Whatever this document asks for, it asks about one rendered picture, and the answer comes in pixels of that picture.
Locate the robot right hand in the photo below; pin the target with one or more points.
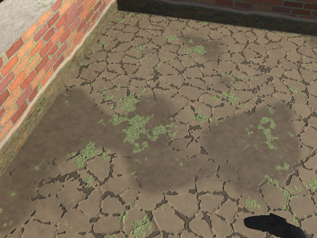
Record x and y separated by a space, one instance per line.
274 225

